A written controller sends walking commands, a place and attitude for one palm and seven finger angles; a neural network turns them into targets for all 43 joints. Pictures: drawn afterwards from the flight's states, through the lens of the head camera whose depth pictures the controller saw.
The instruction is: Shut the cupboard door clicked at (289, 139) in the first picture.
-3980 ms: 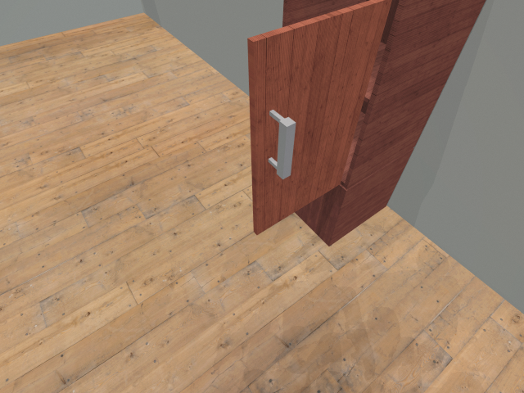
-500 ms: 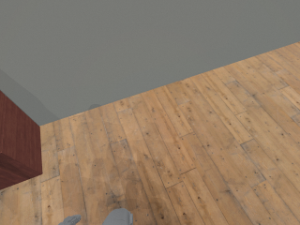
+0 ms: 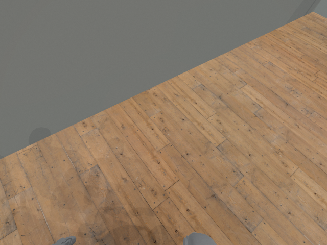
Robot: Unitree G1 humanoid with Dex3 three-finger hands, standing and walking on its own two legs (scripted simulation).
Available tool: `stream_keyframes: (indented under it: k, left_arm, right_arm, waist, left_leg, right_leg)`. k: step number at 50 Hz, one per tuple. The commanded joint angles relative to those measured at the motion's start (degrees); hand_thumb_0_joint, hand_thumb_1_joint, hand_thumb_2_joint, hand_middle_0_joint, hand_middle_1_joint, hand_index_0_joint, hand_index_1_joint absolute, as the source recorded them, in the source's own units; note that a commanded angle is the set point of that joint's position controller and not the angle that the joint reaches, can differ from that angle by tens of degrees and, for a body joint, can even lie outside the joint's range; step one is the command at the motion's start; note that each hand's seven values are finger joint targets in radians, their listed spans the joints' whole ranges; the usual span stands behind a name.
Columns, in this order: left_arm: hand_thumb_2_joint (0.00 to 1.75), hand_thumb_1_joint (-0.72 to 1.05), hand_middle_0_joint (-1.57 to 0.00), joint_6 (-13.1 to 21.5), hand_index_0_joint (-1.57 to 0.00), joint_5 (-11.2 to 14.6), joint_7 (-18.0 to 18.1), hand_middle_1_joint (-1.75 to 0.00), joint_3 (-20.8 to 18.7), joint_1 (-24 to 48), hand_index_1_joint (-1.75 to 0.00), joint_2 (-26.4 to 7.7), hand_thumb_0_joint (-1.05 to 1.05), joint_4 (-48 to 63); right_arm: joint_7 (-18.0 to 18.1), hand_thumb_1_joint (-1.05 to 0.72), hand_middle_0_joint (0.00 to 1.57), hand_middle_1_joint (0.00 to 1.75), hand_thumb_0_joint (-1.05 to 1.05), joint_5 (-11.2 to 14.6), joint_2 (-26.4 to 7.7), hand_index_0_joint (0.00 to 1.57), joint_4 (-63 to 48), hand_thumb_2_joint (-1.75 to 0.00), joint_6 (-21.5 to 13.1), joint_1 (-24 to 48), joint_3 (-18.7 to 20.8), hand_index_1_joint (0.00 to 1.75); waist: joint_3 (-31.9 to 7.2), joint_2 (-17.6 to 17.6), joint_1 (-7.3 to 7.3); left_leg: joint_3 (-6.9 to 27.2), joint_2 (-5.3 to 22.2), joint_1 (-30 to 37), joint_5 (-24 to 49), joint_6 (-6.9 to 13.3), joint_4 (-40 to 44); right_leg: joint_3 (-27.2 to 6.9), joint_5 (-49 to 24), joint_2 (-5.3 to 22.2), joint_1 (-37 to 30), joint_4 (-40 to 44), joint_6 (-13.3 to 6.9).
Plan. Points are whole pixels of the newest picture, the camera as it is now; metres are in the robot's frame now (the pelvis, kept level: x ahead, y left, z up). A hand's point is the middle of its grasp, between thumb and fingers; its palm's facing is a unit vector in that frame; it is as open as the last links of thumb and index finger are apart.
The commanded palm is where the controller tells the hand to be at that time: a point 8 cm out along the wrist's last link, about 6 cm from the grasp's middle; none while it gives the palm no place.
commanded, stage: walk around to get in front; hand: left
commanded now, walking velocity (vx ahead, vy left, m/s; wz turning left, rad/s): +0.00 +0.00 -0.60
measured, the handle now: out of the picture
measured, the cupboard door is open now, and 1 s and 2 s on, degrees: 90 90 90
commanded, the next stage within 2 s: walk to a spot facing it in 1.80 s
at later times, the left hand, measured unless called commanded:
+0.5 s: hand (117, 235) +0.15 +0.13 -0.18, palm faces -0.28 -0.94 -0.21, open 7.4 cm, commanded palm none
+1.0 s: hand (177, 181) +0.32 -0.03 -0.17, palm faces -0.61 -0.76 -0.23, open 7.4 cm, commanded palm none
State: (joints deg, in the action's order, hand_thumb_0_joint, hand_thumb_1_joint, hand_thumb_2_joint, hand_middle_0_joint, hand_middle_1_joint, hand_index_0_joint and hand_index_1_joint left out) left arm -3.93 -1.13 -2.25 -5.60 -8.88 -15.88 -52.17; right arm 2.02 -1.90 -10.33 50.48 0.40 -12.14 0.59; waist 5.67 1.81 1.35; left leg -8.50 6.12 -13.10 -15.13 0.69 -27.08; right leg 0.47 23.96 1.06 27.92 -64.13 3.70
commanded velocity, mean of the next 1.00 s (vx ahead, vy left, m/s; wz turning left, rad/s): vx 0.16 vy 0.00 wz -0.59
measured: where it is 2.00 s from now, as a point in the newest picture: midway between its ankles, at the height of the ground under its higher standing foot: (222, 211)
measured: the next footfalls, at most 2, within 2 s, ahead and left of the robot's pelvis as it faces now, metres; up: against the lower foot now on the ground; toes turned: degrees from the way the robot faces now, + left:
right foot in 0.20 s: +0.02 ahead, -0.16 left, +0.00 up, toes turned -12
left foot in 0.54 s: +0.12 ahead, +0.07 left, +0.00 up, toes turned -16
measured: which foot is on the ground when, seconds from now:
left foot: down 0.00-0.18, up 0.20-0.52, down 0.54-0.98, up 1.00-1.00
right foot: up 0.00-0.18, down 0.20-0.54, up 0.56-0.96, down 0.98-1.00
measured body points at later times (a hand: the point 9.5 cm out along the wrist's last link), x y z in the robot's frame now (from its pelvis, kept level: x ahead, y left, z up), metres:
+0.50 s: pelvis +0.02 -0.03 -0.01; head +0.08 -0.04 +0.43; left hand +0.17 +0.18 -0.16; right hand +0.03 -0.31 -0.15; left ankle +0.07 +0.09 -0.72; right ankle -0.02 -0.15 -0.74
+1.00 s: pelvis +0.09 -0.11 -0.03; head +0.13 -0.16 +0.42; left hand +0.35 +0.01 -0.15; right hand -0.10 -0.29 -0.18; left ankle +0.09 +0.08 -0.73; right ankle +0.07 -0.21 -0.75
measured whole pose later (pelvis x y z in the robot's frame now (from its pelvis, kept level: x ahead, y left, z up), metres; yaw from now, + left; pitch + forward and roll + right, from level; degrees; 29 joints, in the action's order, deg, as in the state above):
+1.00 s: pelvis +0.09 -0.11 -0.03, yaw -36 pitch +2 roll +1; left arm 0.6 -1.4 -3.8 -4.0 -5.2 -13.2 -51.8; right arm -0.3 -1.8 -13.6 56.8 0.1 -23.2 2.5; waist 5.2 -1.6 -2.5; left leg -14.2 12.3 -10.1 -28.5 -4.5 -43.6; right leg 7.1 17.5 2.0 22.8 -38.0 -2.6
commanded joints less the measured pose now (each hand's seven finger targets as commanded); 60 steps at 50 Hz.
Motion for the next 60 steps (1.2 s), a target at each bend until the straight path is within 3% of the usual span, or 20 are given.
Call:
stream_keyframes:
  k: [1, 7, 8, 9, 10, 16, 21, 25, 26, 27, 28, 29, 34, 44, 47, 48, 49, 51, 56, 60]
  left_arm:
    - [0.90, 0.90, -0.20, 1.28, -0.20, -0.20, -0.41, -0.30, 0.42, 3.73, -0.30, -0.66, 0.00, 5.56]
    - [0.90, 0.90, -0.20, 2.26, -0.20, -0.10, -0.07, -0.30, 0.51, -0.42, -0.30, -2.13, 0.00, 4.24]
    - [0.90, 0.90, -0.20, 2.74, -0.20, -0.31, 0.35, -0.30, -0.13, -4.50, -0.30, -4.80, 0.00, 2.94]
    - [0.90, 0.90, -0.20, 3.46, -0.20, -0.90, 1.29, -0.30, -1.40, -8.58, -0.30, -11.50, 0.00, 1.57]
    - [0.90, 0.90, -0.20, 3.42, -0.20, 0.06, 2.16, -0.30, -1.96, -11.46, -0.30, -14.24, 0.00, 0.55]
    - [0.90, 0.90, -0.20, 3.54, -0.20, -0.09, 3.39, -0.30, -0.68, -0.78, -0.30, -7.55, 0.00, 3.73]
    - [0.90, 0.90, -0.20, 3.22, -0.20, -0.45, 2.96, -0.30, -1.12, -1.43, -0.30, -8.70, 0.00, 3.76]
    - [0.90, 0.90, -0.20, 2.64, -0.20, -0.03, 2.61, -0.30, -1.34, 2.18, -0.30, -8.01, 0.00, 4.43]
    - [0.90, 0.90, -0.20, 2.41, -0.20, 0.28, 2.36, -0.30, -0.82, 2.17, -0.30, -5.69, 0.00, 4.93]
    - [0.90, 0.90, -0.20, 2.11, -0.20, 0.80, 1.76, -0.30, -0.10, 0.40, -0.30, -1.70, 0.00, 6.02]
    - [0.90, 0.90, -0.20, 2.07, -0.20, 0.21, 1.22, -0.30, 0.08, 2.63, -0.30, -1.76, 0.00, 7.68]
    - [0.90, 0.90, -0.20, 2.45, -0.20, -0.30, 0.47, -0.30, -0.47, 4.67, -0.30, -3.16, 0.00, 8.36]
    - [0.90, 0.90, -0.20, 2.62, -0.20, -0.90, -1.60, -0.30, -0.27, 2.77, -0.30, -0.85, 0.00, 5.03]
    - [0.90, 0.90, -0.20, 3.70, -0.20, -0.57, -2.20, -0.30, 1.12, 9.21, -0.30, 1.01, 0.00, 6.13]
    - [0.90, 0.90, -0.20, 4.68, -0.20, -0.71, -1.47, -0.30, -0.32, -5.51, -0.30, -2.91, 0.00, 1.51]
    - [0.90, 0.90, -0.20, 5.59, -0.20, -0.97, -0.57, -0.30, -2.15, -16.12, -0.30, -9.66, 0.00, -1.60]
    - [0.90, 0.90, -0.20, 5.80, -0.20, 0.32, 0.59, -0.30, -3.17, -20.73, -0.30, -15.16, 0.00, -3.20]
    - [0.90, 0.90, -0.20, 5.78, -0.20, 0.77, 1.96, -0.30, -2.19, -13.62, -0.30, -10.17, 0.00, -1.57]
    - [0.90, 0.90, -0.20, 7.58, -0.20, -0.17, 1.91, -0.30, 0.08, -4.23, -0.30, -4.76, 0.00, 0.01]
    - [0.90, 0.90, -0.20, 8.41, -0.20, 0.17, 1.67, -0.30, 0.10, -7.93, -0.30, -3.88, 0.00, -1.90]
  right_arm:
    - [0.49, -0.90, 0.20, 0.30, 0.00, 0.16, -12.73, 0.20, -1.85, -0.90, -0.73, -5.47, 4.22, 0.30]
    - [-0.44, -0.90, 0.20, 0.30, 0.00, 0.47, -14.73, 0.20, -1.20, -0.90, -0.16, -4.18, 5.31, 0.30]
    - [-0.69, -0.90, 0.20, 0.30, 0.00, 0.92, -13.70, 0.20, -1.77, -0.90, -0.10, -3.24, 5.25, 0.30]
    - [-0.90, -0.90, 0.20, 0.30, 0.00, 1.51, -9.01, 0.20, -4.17, -0.90, 0.04, -1.13, 4.14, 0.30]
    - [-0.49, -0.90, 0.20, 0.30, 0.00, 1.35, -8.99, 0.20, -5.83, -0.90, 0.67, 2.67, 3.53, 0.30]
    - [-0.72, -0.90, 0.20, 0.30, 0.00, 1.29, -8.35, 0.20, -2.53, -0.90, 1.49, 1.19, 3.84, 0.30]
    - [-0.59, -0.90, 0.20, 0.30, 0.00, 1.56, -7.24, 0.20, -2.98, -0.90, 1.04, 2.19, 3.65, 0.30]
    - [-0.01, -0.90, 0.20, 0.30, 0.00, 1.63, -7.62, 0.20, -1.63, -0.90, 0.04, -4.08, 3.70, 0.30]
    - [0.12, -0.90, 0.20, 0.30, 0.00, 1.30, -9.69, 0.20, -0.98, -0.90, -0.44, -6.37, 4.01, 0.30]
    - [0.25, -0.90, 0.20, 0.30, 0.00, 0.08, -15.65, 0.20, -0.73, -0.90, -1.18, -8.91, 5.06, 0.30]
    - [0.48, -0.90, 0.20, 0.30, 0.00, -0.40, -19.03, 0.20, -1.10, -0.90, -1.13, -11.26, 5.50, 0.30]
    - [0.34, -0.90, 0.20, 0.30, 0.00, -0.50, -18.32, 0.20, -2.28, -0.90, -1.06, -8.93, 5.06, 0.30]
    - [0.24, -0.90, 0.20, 0.30, 0.00, -0.14, -11.23, 0.20, -2.45, -0.90, -2.74, -5.46, 3.19, 0.30]
    - [-1.18, -0.90, 0.20, 0.30, 0.00, -0.55, -12.47, 0.20, 1.32, -0.90, -2.76, -11.82, 4.35, 0.30]
    - [-1.71, -0.90, 0.20, 0.30, 0.00, -0.03, -12.53, 0.20, 0.46, -0.90, -2.62, -7.28, 4.17, 0.30]
    - [-2.49, -0.90, 0.20, 0.30, 0.00, 1.20, -9.15, 0.20, -1.59, -0.90, -2.85, -4.55, 3.20, 0.30]
    - [-2.39, -0.90, 0.20, 0.30, 0.00, 1.46, -7.45, 0.20, -4.84, -0.90, -2.97, -0.43, 2.44, 0.30]
    - [-2.09, -0.90, 0.20, 0.30, 0.00, 1.29, -9.58, 0.20, -3.74, -0.90, -2.81, 2.64, 3.63, 0.30]
    - [-2.40, -0.90, 0.20, 0.30, 0.00, 0.26, -6.18, 0.20, 0.93, -0.90, -1.30, -3.17, 3.42, 0.30]
    - [-2.79, -0.90, 0.20, 0.30, 0.00, 0.33, -5.80, 0.20, -0.49, -0.90, -1.64, 1.65, 3.49, 0.30]
  waist:
    - [-7.76, -13.16, -3.78]
    - [-9.58, -13.22, -1.38]
    - [-10.83, -7.01, 0.91]
    - [-11.58, 13.05, 3.12]
    - [-10.76, 16.33, 5.21]
    - [-7.70, 7.98, -1.08]
    - [-8.26, 6.14, -0.57]
    - [-9.03, 7.01, -4.31]
    - [-10.04, 0.67, -5.01]
    - [-11.21, -16.23, -5.71]
    - [-9.38, -20.57, -6.88]
    - [-5.90, -12.73, -6.07]
    - [-3.16, -10.99, -2.57]
    - [-3.03, -12.35, -5.20]
    - [-8.29, -3.94, 3.36]
    - [-14.26, 12.14, 8.63]
    - [-15.04, 21.70, 9.42]
    - [-7.92, 8.66, 5.62]
    - [-5.23, 5.34, -2.77]
    - [-4.61, 3.12, -1.48]
  left_leg:
    - [4.81, 12.83, 10.60, 28.25, 5.67, 5.06]
    - [0.78, 13.16, 5.50, 24.10, 1.89, -3.85]
    - [-1.02, 11.17, -0.72, 17.53, -0.89, -11.23]
    - [-5.10, 3.13, -15.94, -9.08, -4.49, -23.86]
    - [1.45, -0.99, -22.18, -25.24, -5.26, -34.38]
    - [7.50, -0.27, -18.40, -9.53, -6.18, -34.82]
    - [6.06, -3.19, -12.23, -8.87, -6.11, -21.53]
    - [5.44, -4.70, 0.71, 0.41, -5.26, -4.48]
    - [8.18, -1.42, 8.35, 1.60, -4.25, 2.98]
    - [25.48, 13.10, 15.07, -7.34, 0.82, 11.07]
    - [36.53, 23.68, 12.13, -12.92, 6.68, 15.72]
    - [35.52, 24.68, 5.99, -17.37, 9.09, 17.27]
    - [12.76, 12.61, 7.10, -1.62, 3.54, 14.78]
    - [-0.78, 15.06, 8.03, 5.86, 3.63, 10.57]
    - [-6.90, 11.18, -1.90, 10.48, 0.02, -9.74]
    - [-10.19, 5.05, -17.64, -0.72, -2.56, -28.36]
    - [-3.00, -1.51, -30.93, -22.37, -4.24, -43.53]
    - [7.17, 3.25, -33.28, -10.73, -3.61, -48.13]
    - [6.21, 2.51, -20.07, -1.21, -5.58, -34.92]
    - [6.26, 1.16, -23.64, 3.86, -5.62, -28.47]
  right_leg:
    - [3.50, 1.62, 0.99, 0.57, 11.84, -0.04]
    - [6.77, -8.76, -1.00, -14.65, 34.70, -2.93]
    - [2.45, -17.95, 2.17, -23.77, 40.86, -4.63]
    - [-16.82, -36.56, 16.55, -33.58, 44.10, -10.11]
    - [-23.65, -52.31, 22.98, -31.59, 42.59, -16.18]
    - [-12.80, -41.68, 11.84, -21.91, 41.37, -13.92]
    - [-16.28, -36.18, 10.92, -19.28, 40.69, -14.42]
    - [-17.72, -27.60, 8.01, -11.85, 36.88, -10.63]
    - [-15.33, -15.75, 4.51, -5.78, 33.58, -7.96]
    - [-7.59, 4.68, -4.15, 5.14, 21.44, -4.60]
    - [-2.13, 14.13, -4.61, 9.56, 6.95, -2.95]
    - [-4.83, 10.56, 0.00, 9.64, 0.53, -3.33]
    - [-0.09, -4.97, 2.47, 11.04, -3.07, -1.64]
    - [7.86, -3.45, 1.68, -0.85, 23.91, -2.87]
    - [8.56, -6.81, -1.46, -24.95, 34.20, -6.14]
    - [-10.26, 1.62, 11.23, -41.50, 41.14, -10.97]
    - [-33.95, -5.60, 23.03, -44.38, 48.87, -16.68]
    - [-26.83, -8.64, 20.43, -35.10, 49.58, -16.93]
    - [-8.72, -22.99, 11.43, -19.00, 50.16, -13.42]
    - [-9.60, -23.90, 10.76, -23.29, 50.86, -14.51]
